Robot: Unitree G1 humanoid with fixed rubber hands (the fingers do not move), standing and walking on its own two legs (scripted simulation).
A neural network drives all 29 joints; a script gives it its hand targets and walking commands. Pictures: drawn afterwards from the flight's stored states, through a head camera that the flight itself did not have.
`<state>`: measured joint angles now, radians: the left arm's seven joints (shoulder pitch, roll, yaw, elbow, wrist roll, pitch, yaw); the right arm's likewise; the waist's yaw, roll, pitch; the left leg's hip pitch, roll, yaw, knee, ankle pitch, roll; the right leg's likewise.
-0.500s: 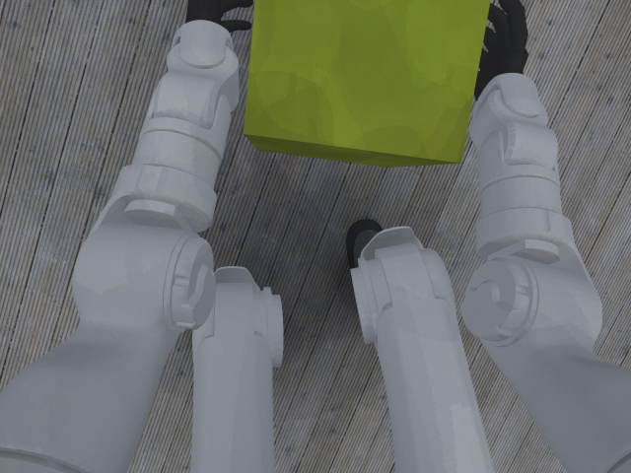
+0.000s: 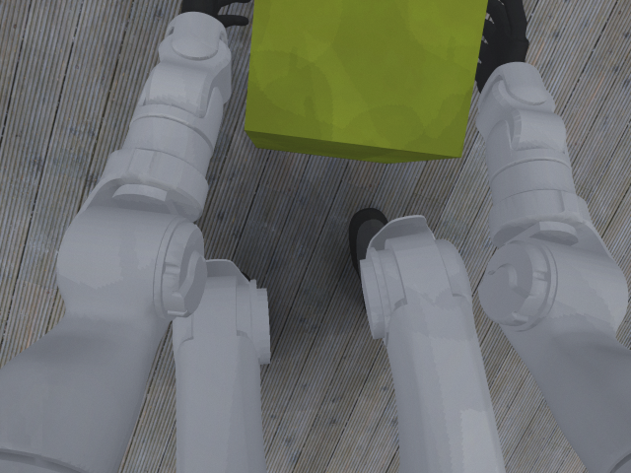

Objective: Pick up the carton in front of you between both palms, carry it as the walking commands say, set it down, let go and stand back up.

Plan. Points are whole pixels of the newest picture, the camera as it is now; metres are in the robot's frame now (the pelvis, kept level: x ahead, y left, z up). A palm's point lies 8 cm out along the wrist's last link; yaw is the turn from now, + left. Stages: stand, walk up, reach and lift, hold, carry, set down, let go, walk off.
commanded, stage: set down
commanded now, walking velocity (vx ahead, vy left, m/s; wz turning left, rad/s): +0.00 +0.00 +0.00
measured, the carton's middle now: (345, 68) +0.49 -0.13 -0.26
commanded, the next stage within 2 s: let go in 1.70 s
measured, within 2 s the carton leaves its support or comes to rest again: rests again in 0.02 s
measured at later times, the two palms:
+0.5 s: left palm (190, 23) +0.54 +0.03 -0.20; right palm (504, 80) +0.44 -0.29 -0.20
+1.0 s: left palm out of the picture +0.56 +0.02 -0.08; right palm (618, 49) +0.44 -0.33 -0.09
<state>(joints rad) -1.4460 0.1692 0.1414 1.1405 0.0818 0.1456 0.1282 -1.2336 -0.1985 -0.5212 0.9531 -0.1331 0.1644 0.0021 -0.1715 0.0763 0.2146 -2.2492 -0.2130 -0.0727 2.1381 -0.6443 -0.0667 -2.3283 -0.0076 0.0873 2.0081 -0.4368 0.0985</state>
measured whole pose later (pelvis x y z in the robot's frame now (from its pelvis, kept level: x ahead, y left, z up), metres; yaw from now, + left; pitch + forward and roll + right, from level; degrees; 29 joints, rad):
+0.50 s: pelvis -0.01 +0.00 -0.01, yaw -1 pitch +40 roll -2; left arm -1.48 0.27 0.01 1.16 -0.02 0.08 0.10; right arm -1.31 -0.28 -0.52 1.19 -0.03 -0.01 -0.02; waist -0.17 0.03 0.32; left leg -2.23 -0.16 -0.06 2.17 -0.63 -0.05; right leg -2.31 -0.02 0.06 2.03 -0.42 0.08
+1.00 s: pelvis -0.01 -0.01 +0.04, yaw -2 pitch +41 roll +1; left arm -1.34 0.31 0.07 0.98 -0.06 0.18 0.11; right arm -1.13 -0.27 -0.33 0.87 0.15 0.10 -0.08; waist -0.17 0.06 0.15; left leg -2.10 -0.08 -0.04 2.03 -0.65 -0.05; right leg -2.22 0.01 0.05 1.91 -0.40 0.04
